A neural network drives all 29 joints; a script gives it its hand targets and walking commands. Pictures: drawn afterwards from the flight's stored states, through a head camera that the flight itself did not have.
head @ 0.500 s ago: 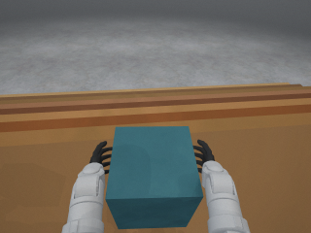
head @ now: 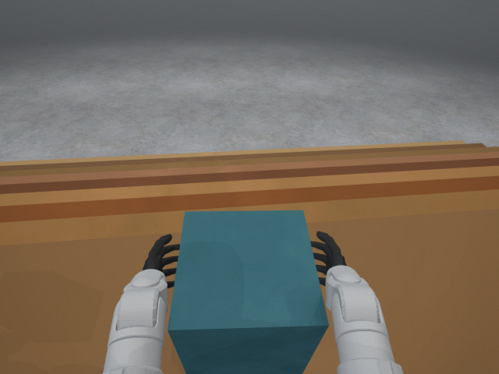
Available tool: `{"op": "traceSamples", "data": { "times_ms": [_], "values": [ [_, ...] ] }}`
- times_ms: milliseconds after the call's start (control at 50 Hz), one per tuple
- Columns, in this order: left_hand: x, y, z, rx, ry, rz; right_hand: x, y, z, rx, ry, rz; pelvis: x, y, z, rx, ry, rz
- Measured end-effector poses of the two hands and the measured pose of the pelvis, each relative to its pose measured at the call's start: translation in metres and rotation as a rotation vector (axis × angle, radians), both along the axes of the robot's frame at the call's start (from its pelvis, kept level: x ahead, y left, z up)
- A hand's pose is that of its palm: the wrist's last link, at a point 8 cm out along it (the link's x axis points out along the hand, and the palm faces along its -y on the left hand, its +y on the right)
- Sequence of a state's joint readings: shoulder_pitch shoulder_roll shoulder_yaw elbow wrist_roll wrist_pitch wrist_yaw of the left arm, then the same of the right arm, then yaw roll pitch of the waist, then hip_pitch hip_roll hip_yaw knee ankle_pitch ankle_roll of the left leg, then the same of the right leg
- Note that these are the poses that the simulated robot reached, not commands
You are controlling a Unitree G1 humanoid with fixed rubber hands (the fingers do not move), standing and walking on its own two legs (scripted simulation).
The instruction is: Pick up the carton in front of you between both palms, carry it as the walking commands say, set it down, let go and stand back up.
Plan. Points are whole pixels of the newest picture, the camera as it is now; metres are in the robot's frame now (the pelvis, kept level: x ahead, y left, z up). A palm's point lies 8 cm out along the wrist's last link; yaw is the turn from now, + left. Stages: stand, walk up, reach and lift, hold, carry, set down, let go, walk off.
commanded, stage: reach and lift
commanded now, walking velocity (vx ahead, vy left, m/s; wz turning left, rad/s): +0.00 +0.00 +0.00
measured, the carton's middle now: (245, 297) +0.29 +0.00 -0.04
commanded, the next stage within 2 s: hold in 0.02 s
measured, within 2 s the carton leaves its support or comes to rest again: neither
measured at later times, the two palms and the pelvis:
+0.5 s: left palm (151, 277) +0.27 +0.15 +0.05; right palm (339, 274) +0.28 -0.15 +0.05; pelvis -0.01 +0.00 +0.00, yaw +0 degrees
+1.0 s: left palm (174, 207) +0.39 +0.13 +0.09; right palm (339, 212) +0.38 -0.17 +0.08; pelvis +0.14 -0.01 -0.01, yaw -3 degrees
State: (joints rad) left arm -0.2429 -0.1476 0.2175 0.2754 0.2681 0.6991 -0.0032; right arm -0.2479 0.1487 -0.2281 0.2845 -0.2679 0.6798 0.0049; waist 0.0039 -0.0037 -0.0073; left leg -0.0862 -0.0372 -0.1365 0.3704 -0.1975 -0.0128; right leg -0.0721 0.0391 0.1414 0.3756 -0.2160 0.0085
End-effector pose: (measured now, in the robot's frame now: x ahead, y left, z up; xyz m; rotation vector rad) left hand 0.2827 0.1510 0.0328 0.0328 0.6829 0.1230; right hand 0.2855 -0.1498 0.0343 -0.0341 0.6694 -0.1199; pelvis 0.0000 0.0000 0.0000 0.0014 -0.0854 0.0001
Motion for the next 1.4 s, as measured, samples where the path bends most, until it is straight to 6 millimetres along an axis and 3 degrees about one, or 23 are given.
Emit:
{"op": "traceSamples", "data": {
  "times_ms": [200, 480, 680, 780, 920, 1060, 1160, 1280, 1400],
  "values": [
    [-0.004, -0.001, 0.017, -0.007, -0.034, 0.002, -0.005, -0.001, 0.017, 0.006, -0.034, -0.008, -0.002, -0.001, 0.001, 0.000, -0.026, 0.002],
    [-0.009, -0.001, 0.015, -0.017, -0.016, 0.008, -0.010, -0.001, 0.015, 0.016, -0.015, -0.018, -0.014, 0.001, -0.002, -0.001, -0.030, -0.002],
    [0.019, -0.014, 0.035, -0.026, -0.087, 0.009, 0.012, -0.014, 0.031, 0.039, -0.086, -0.047, 0.009, -0.009, -0.011, -0.008, 0.093, -0.027],
    [0.042, -0.024, 0.046, -0.039, -0.070, 0.027, 0.038, -0.023, 0.043, 0.056, -0.070, -0.053, 0.040, -0.016, -0.008, 0.007, 0.141, 0.012],
    [0.081, -0.010, 0.050, -0.068, -0.066, 0.065, 0.082, -0.009, 0.051, 0.073, -0.065, -0.059, 0.098, -0.010, -0.012, 0.028, 0.172, -0.031],
    [0.142, -0.039, 0.058, -0.060, -0.025, 0.001, 0.120, -0.038, 0.051, 0.088, -0.026, -0.128, 0.168, -0.023, -0.006, -0.011, 0.182, -0.042],
    [0.196, -0.057, 0.057, -0.062, -0.063, 0.008, 0.180, -0.055, 0.053, 0.092, -0.064, -0.124, 0.226, -0.043, -0.018, -0.017, 0.165, 0.006],
    [0.248, -0.043, 0.062, -0.068, -0.010, 0.105, 0.261, -0.042, 0.063, 0.088, -0.005, -0.035, 0.292, -0.051, -0.002, 0.010, 0.181, 0.013],
    [0.327, -0.032, 0.062, -0.062, -0.025, 0.118, 0.341, -0.031, 0.058, 0.087, -0.020, -0.017, 0.372, -0.042, -0.004, 0.024, 0.174, 0.005]
  ]
}}
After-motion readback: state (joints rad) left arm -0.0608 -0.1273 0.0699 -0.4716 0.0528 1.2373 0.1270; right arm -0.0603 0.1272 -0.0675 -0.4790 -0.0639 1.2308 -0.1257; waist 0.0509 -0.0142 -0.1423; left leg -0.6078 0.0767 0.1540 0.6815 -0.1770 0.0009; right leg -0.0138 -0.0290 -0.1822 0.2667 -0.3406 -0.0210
